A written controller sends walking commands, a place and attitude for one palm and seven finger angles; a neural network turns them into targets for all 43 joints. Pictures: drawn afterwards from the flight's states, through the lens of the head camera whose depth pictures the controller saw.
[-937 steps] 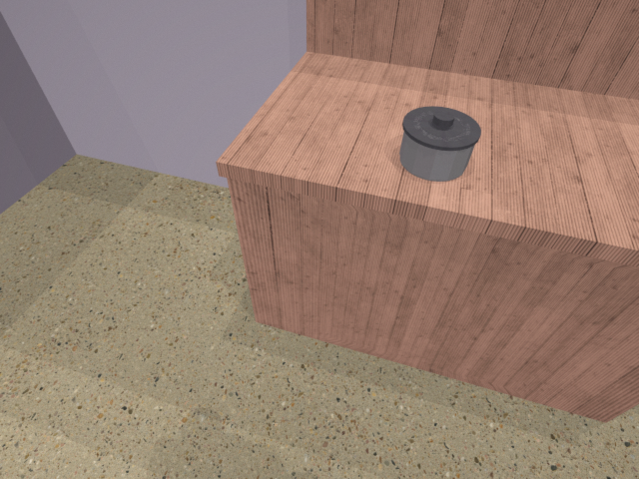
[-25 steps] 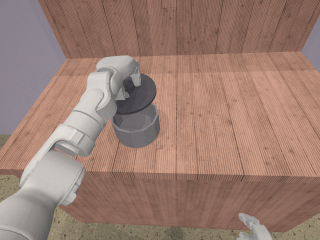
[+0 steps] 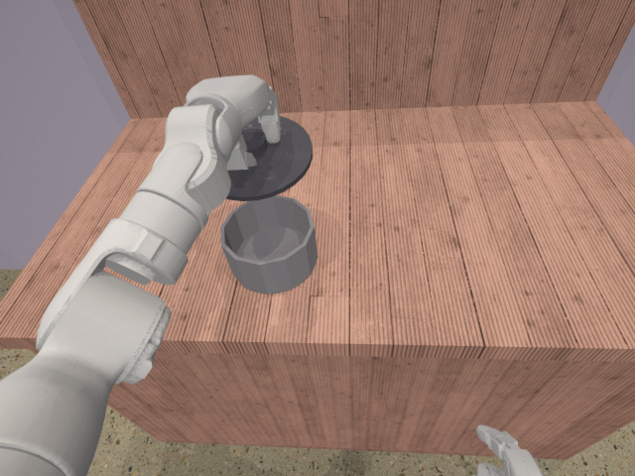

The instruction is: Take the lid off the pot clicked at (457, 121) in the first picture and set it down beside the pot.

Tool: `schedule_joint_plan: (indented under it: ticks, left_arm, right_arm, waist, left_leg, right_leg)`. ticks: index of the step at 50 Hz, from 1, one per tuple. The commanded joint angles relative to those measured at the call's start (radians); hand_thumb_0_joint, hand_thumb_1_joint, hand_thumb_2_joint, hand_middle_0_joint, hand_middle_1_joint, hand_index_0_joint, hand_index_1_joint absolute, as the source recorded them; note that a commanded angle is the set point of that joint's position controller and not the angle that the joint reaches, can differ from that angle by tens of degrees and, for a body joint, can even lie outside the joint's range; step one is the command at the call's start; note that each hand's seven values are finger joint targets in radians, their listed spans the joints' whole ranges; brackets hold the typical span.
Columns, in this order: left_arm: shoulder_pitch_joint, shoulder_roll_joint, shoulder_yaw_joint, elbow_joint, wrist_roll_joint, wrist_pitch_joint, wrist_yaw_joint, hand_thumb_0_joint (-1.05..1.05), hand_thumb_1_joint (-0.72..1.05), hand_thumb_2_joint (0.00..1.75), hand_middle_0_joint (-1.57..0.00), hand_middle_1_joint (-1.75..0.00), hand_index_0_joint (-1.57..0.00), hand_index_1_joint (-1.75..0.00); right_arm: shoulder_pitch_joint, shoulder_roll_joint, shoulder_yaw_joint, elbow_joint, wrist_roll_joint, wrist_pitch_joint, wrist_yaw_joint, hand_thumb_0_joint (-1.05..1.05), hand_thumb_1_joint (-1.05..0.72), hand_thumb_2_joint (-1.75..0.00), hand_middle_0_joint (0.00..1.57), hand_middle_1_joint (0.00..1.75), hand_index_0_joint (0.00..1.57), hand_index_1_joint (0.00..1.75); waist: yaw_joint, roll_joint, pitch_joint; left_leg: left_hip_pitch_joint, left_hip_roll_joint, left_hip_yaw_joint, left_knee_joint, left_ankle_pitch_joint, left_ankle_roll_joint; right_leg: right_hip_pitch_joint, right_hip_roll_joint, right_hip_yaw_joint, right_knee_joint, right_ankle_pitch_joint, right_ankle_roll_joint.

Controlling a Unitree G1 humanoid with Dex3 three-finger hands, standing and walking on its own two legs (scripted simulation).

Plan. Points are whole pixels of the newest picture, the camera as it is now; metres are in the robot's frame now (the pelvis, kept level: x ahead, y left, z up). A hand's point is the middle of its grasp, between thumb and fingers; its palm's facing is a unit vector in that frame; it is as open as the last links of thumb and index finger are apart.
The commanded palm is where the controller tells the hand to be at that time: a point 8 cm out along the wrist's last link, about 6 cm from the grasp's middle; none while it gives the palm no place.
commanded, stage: lift the lid straight up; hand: left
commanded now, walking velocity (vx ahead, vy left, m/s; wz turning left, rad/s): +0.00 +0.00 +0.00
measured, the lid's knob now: (250, 143) +0.49 +0.09 +0.19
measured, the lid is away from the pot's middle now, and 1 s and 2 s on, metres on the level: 0.02 0.07 0.19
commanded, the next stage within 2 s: move the lid sideways beside the pot in 0.40 s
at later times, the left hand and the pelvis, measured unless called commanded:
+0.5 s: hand (230, 135) +0.45 +0.11 +0.22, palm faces -0.19 -0.02 -0.98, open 7.1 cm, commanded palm +0.43 +0.11 +0.30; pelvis +0.00 +0.01 +0.00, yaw +1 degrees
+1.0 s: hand (183, 135) +0.46 +0.16 +0.23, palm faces -0.20 -0.02 -0.98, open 7.1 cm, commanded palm +0.43 +0.17 +0.30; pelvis +0.00 +0.01 +0.00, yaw +0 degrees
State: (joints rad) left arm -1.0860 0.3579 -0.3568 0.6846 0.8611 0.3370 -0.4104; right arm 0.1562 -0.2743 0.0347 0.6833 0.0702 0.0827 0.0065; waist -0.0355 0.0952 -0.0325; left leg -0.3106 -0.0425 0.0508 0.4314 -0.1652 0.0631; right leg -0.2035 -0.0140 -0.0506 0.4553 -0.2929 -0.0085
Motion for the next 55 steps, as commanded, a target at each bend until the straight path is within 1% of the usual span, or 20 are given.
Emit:
schedule_joint_plan:
  ticks: [1, 3, 6, 8, 11, 12, 15, 18, 23, 26, 28, 31, 33, 35, 41, 49, 50, 51, 52, 55]
  left_arm:
    - [-0.641, 0.243, 0.128, -0.217, 0.050, 0.005, 0.056, 0.00, 0.74, 0.91, -0.94, -1.03, -0.90, -1.00]
    - [-0.637, 0.163, 0.074, -0.243, 0.026, -0.002, 0.046, 0.00, 0.74, 0.91, -0.94, -1.03, -0.90, -1.00]
    - [-0.622, 0.266, 0.149, -0.146, 0.050, 0.022, 0.041, 0.00, 0.74, 0.91, -0.94, -1.03, -0.90, -1.00]
    - [-0.660, 0.229, 0.119, -0.185, 0.026, 0.013, 0.037, 0.00, 0.74, 0.91, -0.94, -1.03, -0.90, -1.00]
    - [-0.692, 0.257, 0.130, -0.177, 0.053, 0.014, 0.034, 0.00, 0.74, 0.91, -0.94, -1.03, -0.90, -1.00]
    - [-0.683, 0.220, 0.094, -0.162, 0.055, 0.018, 0.027, 0.00, 0.74, 0.91, -0.94, -1.03, -0.90, -1.00]
    - [-0.659, 0.254, 0.128, -0.153, 0.059, 0.015, 0.018, 0.00, 0.74, 0.91, -0.94, -1.03, -0.90, -1.00]
    - [-0.673, 0.156, 0.054, -0.203, 0.028, 0.003, 0.012, 0.00, 0.74, 0.91, -0.94, -1.03, -0.90, -1.00]
    - [-0.695, 0.214, 0.104, -0.187, 0.022, 0.002, 0.015, 0.00, 0.74, 0.91, -0.94, -1.03, -0.90, -1.00]
    - [-0.731, 0.334, 0.189, -0.188, 0.060, 0.002, 0.025, 0.00, 0.74, 0.91, -0.94, -1.03, -0.90, -1.00]
    - [-0.699, 0.262, 0.137, -0.150, 0.047, 0.000, 0.026, 0.00, 0.74, 0.91, -0.94, -1.03, -0.90, -1.00]
    - [-0.674, 0.311, 0.171, -0.088, 0.082, 0.011, 0.031, 0.00, 0.74, 0.91, -0.94, -1.03, -0.90, -1.00]
    - [-0.642, 0.247, 0.128, -0.089, 0.058, -0.002, 0.021, 0.00, 0.74, 0.91, -0.94, -1.03, -0.90, -1.00]
    - [-0.674, 0.249, 0.119, -0.150, 0.077, -0.008, 0.011, 0.00, 0.74, 0.91, -0.94, -1.03, -0.90, -1.00]
    - [-0.681, 0.380, 0.202, -0.153, 0.078, -0.027, -0.016, 0.00, 0.74, 0.91, -0.94, -1.03, -0.90, -1.00]
    - [-0.619, 0.347, 0.172, -0.256, 0.064, -0.066, -0.035, 0.00, 0.74, 0.91, -0.94, -1.03, -0.90, -1.00]
    - [-0.598, 0.330, 0.160, -0.195, 0.071, -0.057, -0.042, 0.00, 0.74, 0.91, -0.94, -1.03, -0.90, -1.00]
    - [-0.607, 0.378, 0.197, -0.203, 0.072, -0.054, -0.040, 0.00, 0.74, 0.91, -0.94, -1.03, -0.90, -1.00]
    - [-0.611, 0.345, 0.161, -0.188, 0.070, -0.051, -0.046, 0.00, 0.74, 0.91, -0.94, -1.03, -0.90, -1.00]
    - [-0.650, 0.412, 0.213, -0.258, 0.072, -0.066, -0.041, 0.00, 0.74, 0.91, -0.94, -1.03, -0.90, -1.00]
  right_arm:
    - [-0.115, -0.095, -0.036, -0.147, 0.004, -0.057, -0.002, 0.00, -0.90, -0.90, 0.20, 0.30, 0.20, 0.30]
    - [-0.111, -0.093, -0.044, -0.153, 0.007, -0.059, 0.003, 0.00, -0.90, -0.90, 0.20, 0.30, 0.20, 0.30]
    - [-0.108, -0.102, -0.034, -0.132, 0.004, -0.047, -0.005, 0.00, -0.90, -0.90, 0.20, 0.30, 0.20, 0.30]
    - [-0.108, -0.104, -0.037, -0.141, 0.007, -0.053, -0.006, 0.00, -0.90, -0.90, 0.20, 0.30, 0.20, 0.30]
    - [-0.107, -0.097, -0.033, -0.136, 0.004, -0.062, -0.010, 0.00, -0.90, -0.90, 0.20, 0.30, 0.20, 0.30]
    - [-0.112, -0.096, -0.031, -0.137, 0.005, -0.061, -0.009, 0.00, -0.90, -0.90, 0.20, 0.30, 0.20, 0.30]
    - [-0.109, -0.104, -0.031, -0.138, 0.001, -0.051, -0.009, 0.00, -0.90, -0.90, 0.20, 0.30, 0.20, 0.30]
    - [-0.111, -0.097, -0.039, -0.149, 0.008, -0.057, -0.003, 0.00, -0.90, -0.90, 0.20, 0.30, 0.20, 0.30]
    - [-0.095, -0.103, -0.039, -0.141, 0.004, -0.064, -0.007, 0.00, -0.90, -0.90, 0.20, 0.30, 0.20, 0.30]
    - [-0.091, -0.105, -0.034, -0.133, -0.002, -0.072, -0.014, 0.00, -0.90, -0.90, 0.20, 0.30, 0.20, 0.30]
    - [-0.085, -0.108, -0.035, -0.131, 0.001, -0.065, -0.011, 0.00, -0.90, -0.90, 0.20, 0.30, 0.20, 0.30]
    - [-0.083, -0.109, -0.031, -0.126, -0.001, -0.059, -0.015, 0.00, -0.90, -0.90, 0.20, 0.30, 0.20, 0.30]
    - [-0.076, -0.114, -0.037, -0.137, 0.000, -0.058, -0.015, 0.00, -0.90, -0.90, 0.20, 0.30, 0.20, 0.30]
    - [-0.087, -0.106, -0.041, -0.149, -0.001, -0.062, -0.014, 0.00, -0.90, -0.90, 0.20, 0.30, 0.20, 0.30]
    - [-0.067, -0.118, -0.043, -0.145, 0.001, -0.066, -0.029, 0.00, -0.90, -0.90, 0.20, 0.30, 0.20, 0.30]
    - [-0.053, -0.120, -0.054, -0.158, 0.003, -0.066, -0.014, 0.00, -0.90, -0.90, 0.20, 0.30, 0.20, 0.30]
    - [-0.051, -0.121, -0.052, -0.152, 0.003, -0.061, -0.015, 0.00, -0.90, -0.90, 0.20, 0.30, 0.20, 0.30]
    - [-0.046, -0.126, -0.053, -0.146, 0.007, -0.056, -0.015, 0.00, -0.90, -0.90, 0.20, 0.30, 0.20, 0.30]
    - [-0.056, -0.125, -0.048, -0.150, 0.010, -0.054, -0.017, 0.00, -0.90, -0.90, 0.20, 0.30, 0.20, 0.30]
    - [-0.056, -0.130, -0.054, -0.157, 0.007, -0.058, -0.018, 0.00, -0.90, -0.90, 0.20, 0.30, 0.20, 0.30]
  waist:
    - [0.007, -0.138, -0.433]
    - [-0.010, -0.125, -0.432]
    - [0.003, -0.176, -0.386]
    - [-0.011, -0.167, -0.389]
    - [-0.001, -0.150, -0.415]
    - [-0.004, -0.132, -0.405]
    - [0.002, -0.148, -0.417]
    - [-0.018, -0.123, -0.410]
    - [-0.014, -0.138, -0.419]
    - [0.008, -0.146, -0.459]
    - [-0.004, -0.125, -0.425]
    - [0.009, -0.153, -0.390]
    - [-0.003, -0.153, -0.397]
    - [-0.001, -0.127, -0.439]
    - [-0.003, -0.159, -0.416]
    - [-0.008, -0.061, -0.444]
    - [-0.013, -0.071, -0.399]
    - [-0.007, -0.099, -0.396]
    - [-0.013, -0.098, -0.375]
    - [-0.005, -0.087, -0.441]
  left_leg:
    - [0.319, 0.004, -0.091, 0.005, 0.245, 0.024]
    - [0.342, 0.006, -0.095, 0.020, 0.279, 0.025]
    - [0.286, 0.005, -0.080, 0.000, 0.210, 0.025]
    - [0.296, 0.002, -0.083, 0.009, 0.218, 0.027]
    - [0.314, 0.003, -0.089, 0.004, 0.224, 0.026]
    - [0.314, 0.001, -0.086, 0.003, 0.221, 0.024]
    - [0.301, 0.003, -0.082, 0.001, 0.230, 0.023]
    - [0.338, 0.005, -0.092, 0.013, 0.250, 0.024]
    - [0.334, 0.002, -0.102, 0.008, 0.233, 0.026]
    - [0.331, 0.004, -0.097, -0.002, 0.241, 0.024]
    - [0.321, 0.006, -0.098, -0.004, 0.257, 0.020]
    - [0.290, 0.012, -0.091, -0.021, 0.210, 0.015]
    - [0.298, 0.011, -0.093, -0.013, 0.229, 0.019]
    - [0.342, 0.011, -0.095, -0.005, 0.248, 0.020]
    - [0.321, 0.006, -0.085, -0.004, 0.237, 0.032]
    - [0.406, 0.018, -0.115, 0.013, 0.346, 0.018]
    - [0.379, 0.013, -0.111, 0.013, 0.305, 0.020]
    - [0.367, 0.017, -0.110, 0.003, 0.279, 0.017]
    - [0.352, 0.010, -0.106, -0.002, 0.251, 0.020]
    - [0.390, 0.013, -0.115, 0.009, 0.299, 0.020]
  right_leg:
    - [-0.008, 0.017, 0.024, -0.032, 0.409, -0.036]
    - [-0.032, 0.015, 0.020, -0.036, 0.418, -0.039]
    - [-0.020, 0.017, 0.026, -0.045, 0.383, -0.032]
    - [-0.025, 0.012, 0.022, -0.047, 0.395, -0.034]
    - [-0.024, 0.016, 0.025, -0.040, 0.387, -0.035]
    - [-0.040, 0.016, 0.025, -0.044, 0.378, -0.036]
    - [-0.015, 0.013, 0.026, -0.043, 0.397, -0.035]
    - [-0.055, 0.012, 0.018, -0.047, 0.382, -0.039]
    - [-0.042, 0.016, 0.019, -0.051, 0.370, -0.039]
    - [0.000, 0.016, 0.028, -0.043, 0.394, -0.038]
    - [-0.024, 0.014, 0.020, -0.048, 0.388, -0.042]
    - [-0.033, 0.018, 0.017, -0.049, 0.340, -0.039]
    - [-0.036, 0.011, 0.017, -0.055, 0.354, -0.040]
    - [-0.042, 0.017, 0.022, -0.049, 0.355, -0.038]
    - [-0.013, 0.013, 0.030, -0.061, 0.391, -0.032]
    - [-0.069, 0.024, 0.015, -0.057, 0.367, -0.040]
    - [-0.088, 0.026, 0.013, -0.064, 0.350, -0.041]
    - [-0.077, 0.026, 0.009, -0.061, 0.338, -0.041]
    - [-0.088, 0.026, 0.009, -0.066, 0.323, -0.041]
    - [-0.060, 0.025, 0.015, -0.059, 0.355, -0.042]
